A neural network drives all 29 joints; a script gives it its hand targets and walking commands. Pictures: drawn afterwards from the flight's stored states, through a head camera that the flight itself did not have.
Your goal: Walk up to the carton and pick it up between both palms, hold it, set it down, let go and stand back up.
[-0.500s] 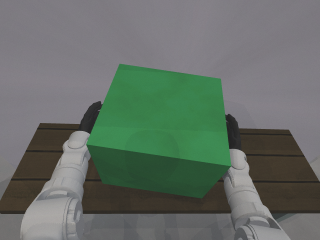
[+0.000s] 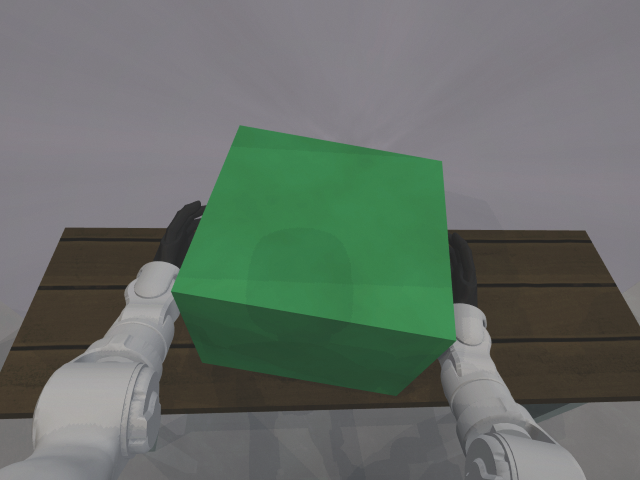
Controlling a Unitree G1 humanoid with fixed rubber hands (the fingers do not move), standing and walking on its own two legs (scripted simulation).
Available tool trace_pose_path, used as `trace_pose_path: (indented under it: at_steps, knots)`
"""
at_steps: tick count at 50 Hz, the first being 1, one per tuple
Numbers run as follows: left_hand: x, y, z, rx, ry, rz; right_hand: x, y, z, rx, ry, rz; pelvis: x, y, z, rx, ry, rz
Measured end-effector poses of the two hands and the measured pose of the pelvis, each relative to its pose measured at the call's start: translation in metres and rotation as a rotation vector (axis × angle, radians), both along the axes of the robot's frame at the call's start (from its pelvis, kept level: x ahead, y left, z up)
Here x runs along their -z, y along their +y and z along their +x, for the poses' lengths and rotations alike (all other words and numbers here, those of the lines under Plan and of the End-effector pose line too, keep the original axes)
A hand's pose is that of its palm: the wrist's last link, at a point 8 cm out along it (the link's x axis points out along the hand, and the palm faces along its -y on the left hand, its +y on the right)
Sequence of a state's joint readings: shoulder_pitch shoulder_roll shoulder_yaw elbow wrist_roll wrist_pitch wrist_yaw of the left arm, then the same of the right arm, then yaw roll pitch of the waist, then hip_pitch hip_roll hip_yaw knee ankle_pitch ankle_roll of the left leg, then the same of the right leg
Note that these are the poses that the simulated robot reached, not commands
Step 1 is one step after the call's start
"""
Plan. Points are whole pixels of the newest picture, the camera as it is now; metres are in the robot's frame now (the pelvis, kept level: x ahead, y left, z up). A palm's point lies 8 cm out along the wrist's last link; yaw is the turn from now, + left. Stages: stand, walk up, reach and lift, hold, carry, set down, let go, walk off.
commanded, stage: set down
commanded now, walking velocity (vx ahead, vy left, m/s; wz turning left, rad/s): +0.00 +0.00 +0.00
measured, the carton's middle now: (319, 263) +0.41 -0.06 +0.00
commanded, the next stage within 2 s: none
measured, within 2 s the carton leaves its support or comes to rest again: rests again in 1.20 s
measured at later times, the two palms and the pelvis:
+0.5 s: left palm (181, 272) +0.43 +0.14 -0.01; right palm (451, 311) +0.32 -0.23 -0.02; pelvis -0.02 +0.00 -0.02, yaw -1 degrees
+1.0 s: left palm (179, 279) +0.43 +0.14 -0.03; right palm (446, 309) +0.32 -0.23 -0.03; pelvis -0.03 +0.00 -0.02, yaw -1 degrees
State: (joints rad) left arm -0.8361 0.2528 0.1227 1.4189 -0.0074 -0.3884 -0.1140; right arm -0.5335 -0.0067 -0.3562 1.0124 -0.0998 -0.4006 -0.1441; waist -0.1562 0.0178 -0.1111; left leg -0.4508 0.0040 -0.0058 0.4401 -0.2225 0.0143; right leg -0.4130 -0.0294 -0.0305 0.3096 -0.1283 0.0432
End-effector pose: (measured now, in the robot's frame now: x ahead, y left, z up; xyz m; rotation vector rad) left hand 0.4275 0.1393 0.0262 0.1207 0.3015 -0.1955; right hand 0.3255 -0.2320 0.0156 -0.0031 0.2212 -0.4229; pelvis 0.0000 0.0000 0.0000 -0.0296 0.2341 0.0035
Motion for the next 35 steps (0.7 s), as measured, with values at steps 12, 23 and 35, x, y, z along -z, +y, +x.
trace_pose_path:
  at_steps: [12,23,35]
  knots:
    - [0.016,-0.007,0.003,0.014,0.007,0.007,0.019,-0.004,-0.004,0.016,0.011,0.0,0.008,-0.001,-0.012,0.002,0.1,-0.005]
    - [0.035,-0.003,-0.002,0.011,0.024,0.024,0.038,-0.001,-0.007,0.01,0.03,0.01,0.015,-0.001,-0.02,0.008,0.158,-0.003]
    - [0.039,-0.001,0.001,0.011,0.009,0.022,0.041,0.0,-0.002,0.008,0.016,0.008,0.019,-0.001,-0.022,0.009,0.173,-0.012]
